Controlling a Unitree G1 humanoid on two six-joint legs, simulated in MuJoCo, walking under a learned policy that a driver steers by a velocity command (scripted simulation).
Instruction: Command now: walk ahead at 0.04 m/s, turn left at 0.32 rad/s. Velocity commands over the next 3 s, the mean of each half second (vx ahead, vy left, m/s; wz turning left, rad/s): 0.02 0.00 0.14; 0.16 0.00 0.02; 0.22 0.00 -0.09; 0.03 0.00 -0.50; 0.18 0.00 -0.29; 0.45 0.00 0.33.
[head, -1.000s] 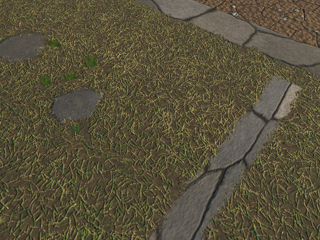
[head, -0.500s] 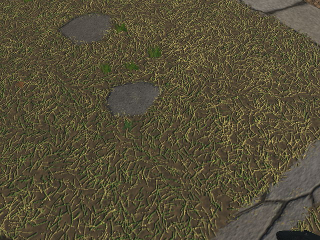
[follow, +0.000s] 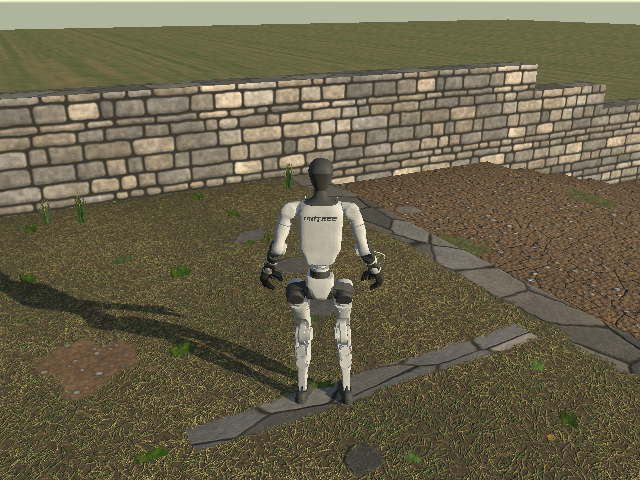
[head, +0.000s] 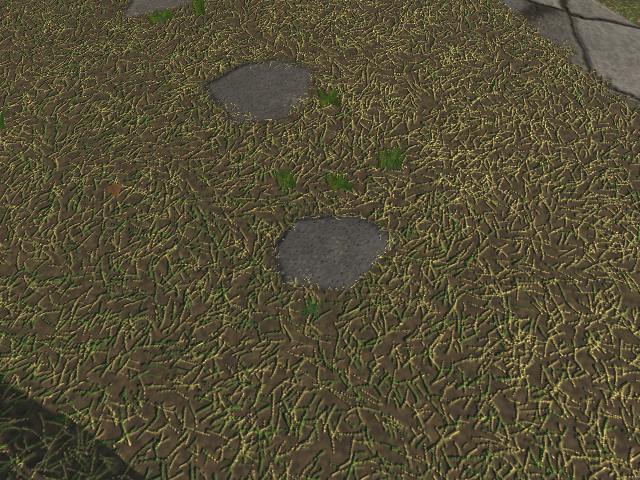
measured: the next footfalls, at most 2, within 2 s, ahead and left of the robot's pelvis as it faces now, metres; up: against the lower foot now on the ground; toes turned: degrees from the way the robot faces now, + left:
left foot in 0.30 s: +0.04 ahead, +0.13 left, +0.00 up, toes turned -1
left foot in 1.32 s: +0.41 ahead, +0.11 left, +0.00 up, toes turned +2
